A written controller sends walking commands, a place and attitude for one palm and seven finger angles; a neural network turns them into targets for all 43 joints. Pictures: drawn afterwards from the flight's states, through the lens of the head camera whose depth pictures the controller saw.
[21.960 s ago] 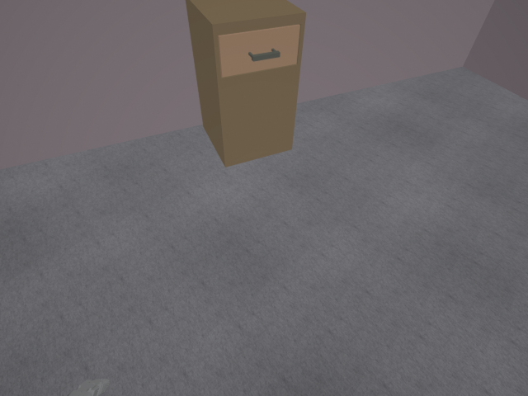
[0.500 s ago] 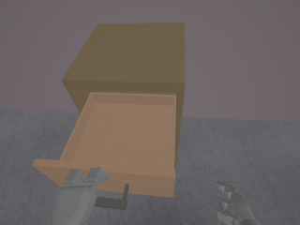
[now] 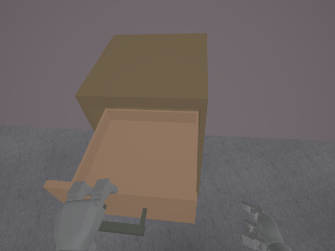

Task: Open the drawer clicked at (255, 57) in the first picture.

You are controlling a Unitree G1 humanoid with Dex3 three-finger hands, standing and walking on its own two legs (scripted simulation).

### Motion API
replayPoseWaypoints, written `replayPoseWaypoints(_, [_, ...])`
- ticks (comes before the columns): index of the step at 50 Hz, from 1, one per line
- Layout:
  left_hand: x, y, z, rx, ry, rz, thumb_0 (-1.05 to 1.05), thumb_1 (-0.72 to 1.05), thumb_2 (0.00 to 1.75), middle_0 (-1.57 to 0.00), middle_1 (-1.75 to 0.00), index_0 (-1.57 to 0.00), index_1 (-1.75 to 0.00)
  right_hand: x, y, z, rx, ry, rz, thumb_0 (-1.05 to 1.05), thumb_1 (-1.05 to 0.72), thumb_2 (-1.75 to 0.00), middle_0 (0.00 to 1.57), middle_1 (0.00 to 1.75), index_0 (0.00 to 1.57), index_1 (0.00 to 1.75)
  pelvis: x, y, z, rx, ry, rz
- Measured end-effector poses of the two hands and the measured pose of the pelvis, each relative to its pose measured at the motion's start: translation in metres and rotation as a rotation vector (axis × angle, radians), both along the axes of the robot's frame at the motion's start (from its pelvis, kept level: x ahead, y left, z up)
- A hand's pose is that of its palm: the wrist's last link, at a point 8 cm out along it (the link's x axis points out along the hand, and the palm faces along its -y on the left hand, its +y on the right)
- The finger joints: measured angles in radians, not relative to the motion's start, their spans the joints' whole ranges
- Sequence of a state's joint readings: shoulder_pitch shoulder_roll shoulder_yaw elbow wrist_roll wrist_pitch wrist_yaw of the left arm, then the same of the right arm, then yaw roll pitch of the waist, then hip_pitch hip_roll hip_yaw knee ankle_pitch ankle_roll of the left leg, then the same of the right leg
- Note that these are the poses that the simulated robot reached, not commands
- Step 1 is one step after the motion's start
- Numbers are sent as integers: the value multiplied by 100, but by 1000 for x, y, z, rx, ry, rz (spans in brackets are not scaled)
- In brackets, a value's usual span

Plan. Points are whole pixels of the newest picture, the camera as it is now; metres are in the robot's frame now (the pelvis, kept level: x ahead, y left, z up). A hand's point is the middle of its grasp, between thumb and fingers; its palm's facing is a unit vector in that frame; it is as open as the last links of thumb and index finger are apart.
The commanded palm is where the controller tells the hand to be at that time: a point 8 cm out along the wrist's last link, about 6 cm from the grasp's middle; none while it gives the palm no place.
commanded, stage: lift the hand off the handle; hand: left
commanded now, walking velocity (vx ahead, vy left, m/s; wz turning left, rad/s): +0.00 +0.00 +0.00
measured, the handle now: (121, 219) +0.22 +0.16 -0.09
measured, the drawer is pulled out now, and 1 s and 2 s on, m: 0.30 0.30 0.30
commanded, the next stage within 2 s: draw the hand back to the body in 0.48 s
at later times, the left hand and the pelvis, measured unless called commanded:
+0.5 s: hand (100, 215) +0.18 +0.16 +0.06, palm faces +0.09 -0.22 -0.97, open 13.8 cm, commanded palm +0.15 +0.16 +0.11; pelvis +0.00 +0.00 +0.01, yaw -1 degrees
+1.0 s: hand (72, 220) +0.16 +0.20 +0.09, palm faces +0.06 -0.17 -0.98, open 13.8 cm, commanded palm +0.14 +0.20 +0.15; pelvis +0.00 -0.01 +0.03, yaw +0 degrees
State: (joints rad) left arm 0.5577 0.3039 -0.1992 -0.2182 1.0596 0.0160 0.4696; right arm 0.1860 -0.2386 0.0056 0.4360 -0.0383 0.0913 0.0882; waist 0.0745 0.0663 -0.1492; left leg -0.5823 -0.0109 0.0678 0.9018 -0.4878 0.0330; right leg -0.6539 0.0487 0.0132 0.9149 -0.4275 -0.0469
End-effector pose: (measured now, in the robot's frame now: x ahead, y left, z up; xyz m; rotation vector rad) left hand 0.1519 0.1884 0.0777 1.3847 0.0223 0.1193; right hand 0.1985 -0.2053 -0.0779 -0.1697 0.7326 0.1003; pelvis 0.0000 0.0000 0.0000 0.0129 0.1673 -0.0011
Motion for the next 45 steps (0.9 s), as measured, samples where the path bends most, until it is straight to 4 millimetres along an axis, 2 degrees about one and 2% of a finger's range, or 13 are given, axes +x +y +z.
replayPoseWaypoints(5, [2, -6, 11, -44, -9, 4, -1, -49, 30, -32, -120, -32, -120, 0, 2, 3, 22, -5, -15, 2, -91, -90, 20, 30, 20, 30, 3, 2, 4, -1, -15, -2])
replayPoseWaypoints(10, [-2, -14, 14, -50, 6, -26, -1, -49, 30, -32, -120, -32, -120, 1, 4, 7, 29, -10, 1, 2, -91, -90, 20, 30, 20, 30, 3, 2, 8, 2, -27, -9])
replayPoseWaypoints(21, [2, -14, 35, -19, -43, -18, -1, -49, 30, -32, -120, -32, -120, 9, 6, 12, 49, -33, 14, 2, -91, -90, 20, 30, 20, 30, 3, -1, 11, 2, -48, -12])
replayPoseWaypoints(31, [-2, -22, 27, -48, 33, -30, -1, -49, 30, -32, -120, -32, -120, 10, 2, 18, 45, -30, 22, 2, -91, -90, 20, 30, 20, 30, 5, -6, 16, 7, -55, -19])
replayPoseWaypoints(38, [-8, 0, 49, 43, -32, -4, -1, -49, 30, -32, -120, -32, -120, 11, -5, 18, 29, -30, 16, 2, -91, -90, 20, 30, 20, 30, 7, -9, 17, 3, -62, -21])
replayPoseWaypoints(45, [-12, 15, 61, 1, -9, 65, -1, -49, 30, -32, -120, -32, -120, 11, -9, 21, 21, -20, -10, 2, -91, -90, 20, 30, 20, 30, 6, -7, 23, 3, -82, -5])
